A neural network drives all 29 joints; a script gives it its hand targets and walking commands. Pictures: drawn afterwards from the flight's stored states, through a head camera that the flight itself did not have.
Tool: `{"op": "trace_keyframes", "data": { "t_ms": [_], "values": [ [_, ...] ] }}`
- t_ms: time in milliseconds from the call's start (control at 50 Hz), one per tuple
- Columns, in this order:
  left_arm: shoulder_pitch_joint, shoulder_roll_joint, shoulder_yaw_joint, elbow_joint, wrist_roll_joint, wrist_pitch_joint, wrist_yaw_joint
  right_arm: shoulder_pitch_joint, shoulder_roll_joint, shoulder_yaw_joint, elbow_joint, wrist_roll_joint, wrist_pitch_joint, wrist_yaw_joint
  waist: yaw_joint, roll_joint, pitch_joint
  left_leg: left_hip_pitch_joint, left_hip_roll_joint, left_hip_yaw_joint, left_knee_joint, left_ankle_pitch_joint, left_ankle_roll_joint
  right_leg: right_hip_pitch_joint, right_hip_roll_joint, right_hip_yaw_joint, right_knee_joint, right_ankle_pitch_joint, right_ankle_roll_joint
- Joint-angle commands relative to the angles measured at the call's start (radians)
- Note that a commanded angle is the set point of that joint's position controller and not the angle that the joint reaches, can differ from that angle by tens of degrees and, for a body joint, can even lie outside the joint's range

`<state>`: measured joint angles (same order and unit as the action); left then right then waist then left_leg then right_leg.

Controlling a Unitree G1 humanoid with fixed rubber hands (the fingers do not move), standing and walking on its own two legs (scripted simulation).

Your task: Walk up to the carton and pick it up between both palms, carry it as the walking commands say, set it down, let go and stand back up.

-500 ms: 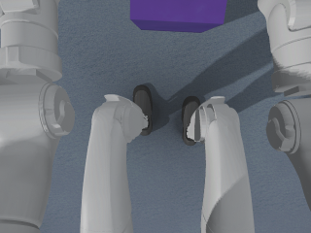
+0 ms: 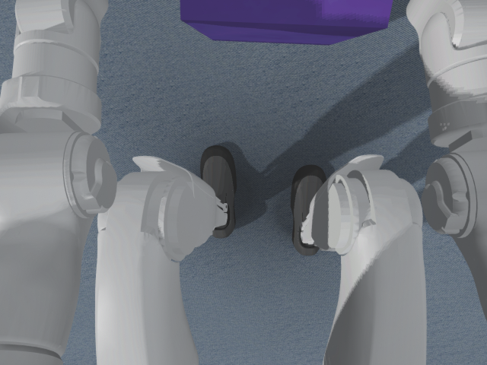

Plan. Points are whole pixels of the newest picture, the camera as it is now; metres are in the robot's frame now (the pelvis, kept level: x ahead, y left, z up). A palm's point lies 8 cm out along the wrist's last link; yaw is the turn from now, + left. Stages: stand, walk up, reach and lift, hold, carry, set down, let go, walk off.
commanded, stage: reach and lift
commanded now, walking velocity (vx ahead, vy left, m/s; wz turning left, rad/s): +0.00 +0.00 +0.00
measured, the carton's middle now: out of the picture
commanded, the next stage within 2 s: none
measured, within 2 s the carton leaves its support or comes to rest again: leaves its support in 1.92 s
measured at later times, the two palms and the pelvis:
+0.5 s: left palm out of the picture +0.56 +0.20 -0.22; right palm out of the picture +0.55 -0.18 -0.22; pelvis +0.00 +0.01 -0.04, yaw +0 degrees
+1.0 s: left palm out of the picture +0.58 +0.15 -0.21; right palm out of the picture +0.55 -0.18 -0.22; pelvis +0.00 +0.00 -0.04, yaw +0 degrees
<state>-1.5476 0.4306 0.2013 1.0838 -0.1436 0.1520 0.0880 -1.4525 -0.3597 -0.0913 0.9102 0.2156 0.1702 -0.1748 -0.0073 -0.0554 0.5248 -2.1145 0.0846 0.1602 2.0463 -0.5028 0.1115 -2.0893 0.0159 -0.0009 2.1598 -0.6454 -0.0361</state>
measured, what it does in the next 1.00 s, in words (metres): stands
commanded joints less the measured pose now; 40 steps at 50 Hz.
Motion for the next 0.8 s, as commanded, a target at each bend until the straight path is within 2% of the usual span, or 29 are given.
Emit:
{"op": "trace_keyframes", "data": {
  "t_ms": [0,20,40,60,80,100,120,140,160,180,220,240,260,280,300,340,360,400,420,440,500,520,580,620,640,660,700,760,780],
  "values": [
    [-0.362,0.192,-0.101,-0.093,-0.125,-0.052,-0.001,-0.433,-0.19,0.012,-0.075,0.057,-0.058,-0.006,0.023,0.019,-1.67,0.864,-0.093,-0.225,0.031,0.51,-0.064,0.478,0.02,0.006,-0.121,0.423,0.044],
    [-0.294,0.189,-0.074,0.035,-0.097,-0.053,-0.002,-0.409,-0.131,0.069,-0.009,0.089,-0.056,-0.001,0.079,-0.018,-1.524,0.723,-0.093,-0.202,0.037,0.424,-0.057,0.478,0.022,0.021,-0.135,0.404,0.052],
    [-0.3,0.196,-0.074,0.013,-0.101,-0.059,-0.008,-0.398,-0.137,0.048,0.016,0.049,-0.062,0.004,0.055,-0.036,-1.522,0.685,-0.099,-0.22,0.05,0.435,-0.057,0.48,0.021,0.022,-0.111,0.436,0.045],
    [-0.317,0.169,-0.102,-0.013,-0.117,-0.063,-0.008,-0.375,-0.14,0.033,0.036,0.062,-0.067,0.007,0.04,0.022,-1.534,0.747,-0.093,-0.217,0.059,0.454,-0.065,0.439,0.018,0.017,-0.105,0.424,0.037],
    [-0.357,0.221,-0.08,-0.084,-0.113,-0.073,0.0,-0.407,-0.17,0.004,-0.016,0.036,-0.071,0.003,0.023,-0.008,-1.564,0.744,-0.095,-0.221,0.077,0.45,-0.066,0.457,0.017,0.012,-0.088,0.429,0.046],
    [-0.375,0.182,-0.122,-0.085,-0.149,-0.075,-0.002,-0.453,-0.153,0.026,-0.056,0.06,-0.081,0.006,0.024,-0.003,-1.559,0.759,-0.101,-0.208,0.068,0.454,-0.06,0.451,0.026,0.001,-0.09,0.416,0.043],
    [-0.354,0.157,-0.145,0.031,-0.137,-0.07,-0.009,-0.457,-0.149,0.055,0.021,0.073,-0.078,0.011,0.039,0.019,-1.453,0.735,-0.093,-0.214,0.082,0.446,-0.06,0.367,0.022,0.003,-0.085,0.379,0.04],
    [-0.381,0.164,-0.12,-0.08,-0.135,-0.084,-0.006,-0.453,-0.16,0.041,-0.053,0.07,-0.087,0.012,0.039,0.008,-1.545,0.761,-0.097,-0.21,0.092,0.493,-0.06,0.417,0.027,0.011,-0.084,0.417,0.041],
    [-0.317,0.168,-0.102,-0.024,-0.134,-0.081,-0.001,-0.448,-0.146,0.071,-0.069,0.093,-0.093,0.014,0.068,-0.044,-1.536,0.741,-0.091,-0.23,0.092,0.486,-0.047,0.402,0.019,0.007,-0.066,0.423,0.043],
    [-0.321,0.139,-0.128,-0.044,-0.169,-0.078,-0.003,-0.478,-0.165,0.068,-0.132,0.093,-0.102,0.018,0.043,-0.056,-1.558,0.747,-0.095,-0.224,0.089,0.47,-0.049,0.445,0.017,0.005,-0.072,0.43,0.034],
    [-0.332,0.096,-0.178,-0.057,-0.2,-0.07,-0.003,-0.445,-0.141,0.065,-0.047,0.092,-0.095,0.022,0.004,-0.017,-1.557,0.783,-0.101,-0.238,0.083,0.5,-0.056,0.422,0.02,-0.015,-0.058,0.434,0.037],
    [-0.324,0.126,-0.171,0.034,-0.168,-0.069,-0.005,-0.375,-0.136,0.064,0.07,0.094,-0.083,0.03,0.047,0.028,-1.451,0.764,-0.096,-0.229,0.07,0.457,-0.061,0.331,0.026,-0.018,-0.055,0.361,0.038],
    [-0.299,0.119,-0.168,0.018,-0.166,-0.065,-0.012,-0.367,-0.142,0.05,0.068,0.08,-0.078,0.034,0.011,0.026,-1.427,0.71,-0.088,-0.224,0.083,0.39,-0.067,0.355,0.014,-0.007,-0.07,0.342,0.027],
    [-0.293,0.115,-0.154,0.01,-0.164,-0.061,-0.011,-0.412,-0.153,0.06,0.009,0.075,-0.079,0.032,0.044,0.025,-1.437,0.718,-0.097,-0.227,0.069,0.411,-0.063,0.36,0.013,-0.007,-0.07,0.349,0.028],
    [-0.31,0.122,-0.152,0.061,-0.151,-0.062,-0.004,-0.374,-0.167,0.031,0.087,0.062,-0.077,0.031,0.01,0.029,-1.385,0.725,-0.092,-0.223,0.079,0.379,-0.067,0.307,0.012,-0.015,-0.069,0.315,0.03],
    [-0.332,0.112,-0.143,0.004,-0.147,-0.07,-0.004,-0.417,-0.155,0.046,0.018,0.062,-0.082,0.038,0.03,0.009,-1.464,0.779,-0.101,-0.23,0.086,0.428,-0.062,0.344,0.017,-0.019,-0.061,0.344,0.032],
    [-0.378,0.115,-0.171,-0.088,-0.186,-0.073,0.003,-0.455,-0.198,0.008,-0.03,0.043,-0.091,0.03,-0.003,0.04,-1.528,0.825,-0.101,-0.235,0.092,0.472,-0.073,0.36,0.014,-0.015,-0.065,0.367,0.027],
    [-0.384,0.107,-0.167,-0.104,-0.185,-0.072,0.004,-0.458,-0.153,0.043,-0.066,0.076,-0.094,0.027,0.008,0.009,-1.54,0.845,-0.106,-0.24,0.088,0.527,-0.064,0.388,0.02,-0.025,-0.055,0.417,0.04],
    [-0.361,0.097,-0.184,-0.041,-0.176,-0.068,0.001,-0.426,-0.149,0.057,0.024,0.078,-0.088,0.035,0.016,0.047,-1.469,0.814,-0.098,-0.236,0.09,0.486,-0.067,0.326,0.021,-0.019,-0.061,0.379,0.028],
    [-0.368,0.11,-0.164,-0.015,-0.19,-0.07,-0.002,-0.413,-0.154,0.047,0.049,0.083,-0.089,0.033,-0.008,0.015,-1.425,0.772,-0.098,-0.224,0.085,0.417,-0.063,0.336,0.014,-0.015,-0.079,0.328,0.036],
    [-0.416,0.118,-0.189,-0.092,-0.178,-0.08,0.005,-0.476,-0.122,0.071,-0.061,0.101,-0.086,0.031,0.048,0.062,-1.475,0.792,-0.106,-0.206,0.078,0.462,-0.057,0.401,0.025,0.006,-0.075,0.393,0.03],
    [-0.393,0.104,-0.176,-0.049,-0.185,-0.067,-0.005,-0.471,-0.134,0.079,-0.041,0.083,-0.086,0.032,-0.002,-0.013,-1.454,0.745,-0.102,-0.23,0.084,0.429,-0.055,0.381,0.02,-0.001,-0.084,0.382,0.032],
    [-0.365,0.051,-0.2,-0.009,-0.18,-0.07,-0.007,-0.429,-0.099,0.075,0.021,0.072,-0.088,0.033,0.016,0.028,-1.449,0.802,-0.108,-0.237,0.071,0.47,-0.062,0.348,0.022,-0.016,-0.074,0.38,0.039],
    [-0.362,0.042,-0.23,-0.072,-0.185,-0.079,0.002,-0.468,-0.026,0.126,-0.072,0.119,-0.097,0.039,0.054,0.034,-1.517,0.864,-0.105,-0.237,0.09,0.522,-0.056,0.367,0.023,-0.01,-0.06,0.419,0.041],
    [-0.414,0.043,-0.215,-0.097,-0.182,-0.077,0.001,-0.495,-0.049,0.113,-0.034,0.098,-0.095,0.038,0.028,0.0,-1.505,0.858,-0.111,-0.245,0.087,0.52,-0.053,0.367,0.024,-0.014,-0.064,0.42,0.044],
    [-0.427,0.017,-0.217,-0.106,-0.193,-0.076,-0.001,-0.488,-0.08,0.101,-0.035,0.103,-0.094,0.036,0.01,0.027,-1.506,0.854,-0.116,-0.234,0.071,0.463,-0.065,0.363,0.024,-0.027,-0.069,0.377,0.033],
    [-0.396,0.004,-0.219,-0.055,-0.185,-0.07,0.001,-0.466,-0.029,0.114,-0.009,0.091,-0.091,0.034,0.013,-0.004,-1.447,0.759,-0.122,-0.234,0.081,0.444,-0.062,0.407,0.024,-0.008,-0.073,0.406,0.036],
    [-0.369,-0.064,-0.23,-0.059,-0.187,-0.077,-0.006,-0.493,0.046,0.166,-0.052,0.107,-0.093,0.051,0.065,-0.02,-1.456,0.754,-0.123,-0.228,0.072,0.452,-0.054,0.422,0.034,0.008,-0.079,0.411,0.034],
    [-0.383,-0.083,-0.243,-0.015,-0.204,-0.072,-0.003,-0.507,0.037,0.161,-0.02,0.092,-0.097,0.051,0.029,-0.065,-1.433,0.754,-0.122,-0.236,0.07,0.421,-0.052,0.384,0.024,-0.012,-0.081,0.359,0.043]
  ]
}}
